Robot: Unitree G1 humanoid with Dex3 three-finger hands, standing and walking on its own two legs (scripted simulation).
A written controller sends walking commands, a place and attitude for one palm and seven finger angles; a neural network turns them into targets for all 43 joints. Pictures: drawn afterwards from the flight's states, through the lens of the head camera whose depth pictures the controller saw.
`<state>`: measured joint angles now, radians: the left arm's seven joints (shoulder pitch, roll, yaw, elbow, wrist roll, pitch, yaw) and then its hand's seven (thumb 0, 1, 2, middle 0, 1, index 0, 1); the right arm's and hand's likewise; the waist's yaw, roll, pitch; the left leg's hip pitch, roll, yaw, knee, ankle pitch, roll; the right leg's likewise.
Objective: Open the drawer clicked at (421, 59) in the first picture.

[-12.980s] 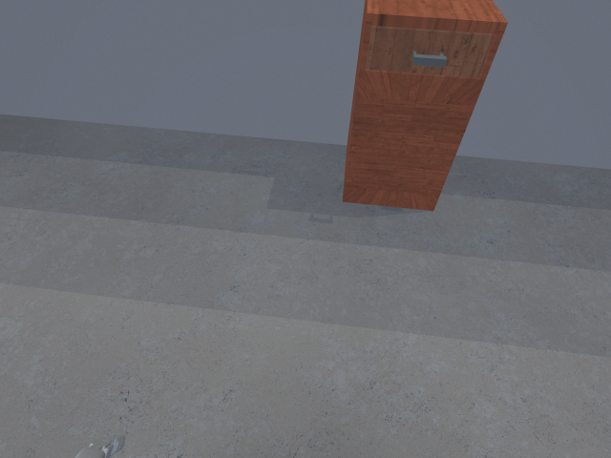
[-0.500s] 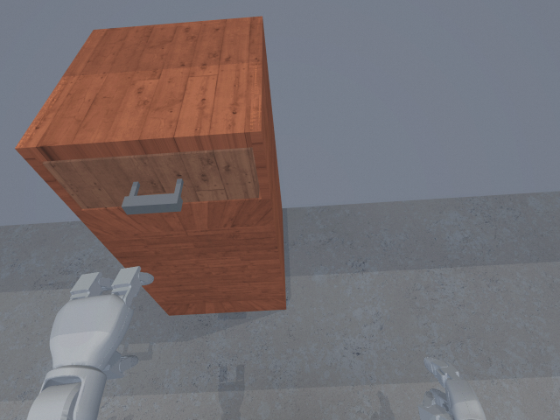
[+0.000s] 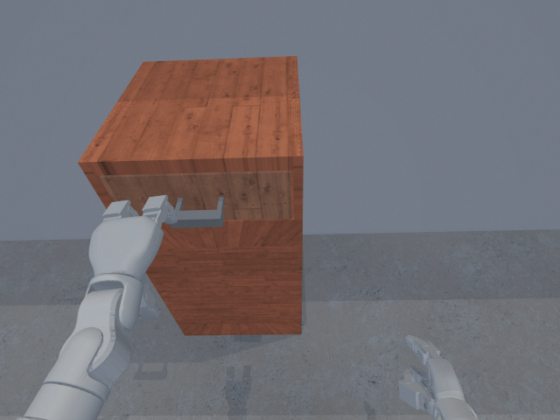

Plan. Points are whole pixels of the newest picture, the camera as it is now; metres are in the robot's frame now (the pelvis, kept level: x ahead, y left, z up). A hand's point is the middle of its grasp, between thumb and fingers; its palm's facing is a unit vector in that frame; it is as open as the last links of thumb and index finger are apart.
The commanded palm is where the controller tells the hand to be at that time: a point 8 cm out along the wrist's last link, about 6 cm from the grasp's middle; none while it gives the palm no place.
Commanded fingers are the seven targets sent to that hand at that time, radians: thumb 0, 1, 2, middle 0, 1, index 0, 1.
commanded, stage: raise the hand with hooked fingers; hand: left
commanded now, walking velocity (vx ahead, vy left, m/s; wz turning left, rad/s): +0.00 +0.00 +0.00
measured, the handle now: (198, 210) +0.50 +0.24 -0.04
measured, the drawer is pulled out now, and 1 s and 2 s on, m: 0.00 0.00 0.00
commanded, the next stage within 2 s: move the hooked fingers above the handle in 0.46 s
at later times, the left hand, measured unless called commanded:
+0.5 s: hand (136, 251) +0.31 +0.25 +0.08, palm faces +0.12 -0.07 -0.99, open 13.8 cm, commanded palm +0.28 +0.25 +0.14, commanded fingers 0.00 -0.50 0.30 -0.30 -1.20 -0.30 -1.20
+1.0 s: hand (152, 246) +0.34 +0.25 +0.06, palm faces +0.00 -0.04 -1.00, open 13.8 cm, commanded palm +0.32 +0.24 +0.12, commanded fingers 0.00 -0.50 0.30 -0.30 -1.20 -0.30 -1.20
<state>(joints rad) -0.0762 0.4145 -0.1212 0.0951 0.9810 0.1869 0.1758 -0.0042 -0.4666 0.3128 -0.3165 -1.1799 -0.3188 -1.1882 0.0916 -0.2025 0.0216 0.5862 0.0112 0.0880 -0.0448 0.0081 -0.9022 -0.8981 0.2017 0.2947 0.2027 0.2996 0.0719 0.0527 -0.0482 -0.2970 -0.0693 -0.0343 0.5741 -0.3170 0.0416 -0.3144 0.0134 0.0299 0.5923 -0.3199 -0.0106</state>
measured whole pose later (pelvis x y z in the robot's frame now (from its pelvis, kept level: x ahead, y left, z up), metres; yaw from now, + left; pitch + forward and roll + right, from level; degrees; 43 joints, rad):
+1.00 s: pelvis +0.01 -0.03 +0.00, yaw +1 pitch +6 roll +1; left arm -0.23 0.48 -0.05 0.33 0.96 0.05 0.13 0.00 -0.49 0.30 -0.32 -1.20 -0.32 -1.20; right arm 0.17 -0.26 -0.03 0.63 0.02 0.09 -0.06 0.01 -0.90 -0.90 0.20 0.29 0.20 0.30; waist 0.06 0.06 -0.05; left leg -0.35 -0.04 -0.06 0.56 -0.31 0.01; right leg -0.37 0.04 0.00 0.58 -0.31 -0.04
